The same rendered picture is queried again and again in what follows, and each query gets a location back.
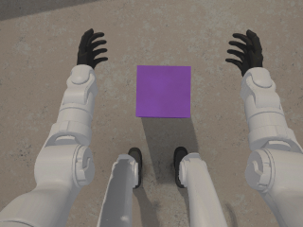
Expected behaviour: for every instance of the robot right thigh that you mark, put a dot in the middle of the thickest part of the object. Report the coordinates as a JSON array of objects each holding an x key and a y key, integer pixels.
[{"x": 205, "y": 209}]

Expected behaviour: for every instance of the robot right forearm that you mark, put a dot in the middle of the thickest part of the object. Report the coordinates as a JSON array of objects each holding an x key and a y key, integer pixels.
[{"x": 264, "y": 114}]

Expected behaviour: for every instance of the left robot upper arm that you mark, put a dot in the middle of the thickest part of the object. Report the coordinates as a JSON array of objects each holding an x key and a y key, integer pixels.
[{"x": 61, "y": 172}]

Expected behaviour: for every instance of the right robot upper arm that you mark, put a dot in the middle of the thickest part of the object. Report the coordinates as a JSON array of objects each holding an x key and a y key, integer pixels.
[{"x": 278, "y": 177}]

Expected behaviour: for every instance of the robot left forearm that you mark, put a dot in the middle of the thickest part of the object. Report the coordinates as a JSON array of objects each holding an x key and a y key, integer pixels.
[{"x": 75, "y": 117}]

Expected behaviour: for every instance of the robot right hand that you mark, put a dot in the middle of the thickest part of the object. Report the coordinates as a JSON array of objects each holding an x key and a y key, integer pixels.
[{"x": 251, "y": 56}]

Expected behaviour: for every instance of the carton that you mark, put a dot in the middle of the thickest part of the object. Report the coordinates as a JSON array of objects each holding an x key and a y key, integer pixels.
[{"x": 163, "y": 91}]

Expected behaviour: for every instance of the robot right shin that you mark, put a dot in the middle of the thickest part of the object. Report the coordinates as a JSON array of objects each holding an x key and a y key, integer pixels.
[{"x": 191, "y": 155}]

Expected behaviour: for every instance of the robot left hand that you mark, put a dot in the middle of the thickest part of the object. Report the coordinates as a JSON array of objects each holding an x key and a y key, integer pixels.
[{"x": 86, "y": 55}]

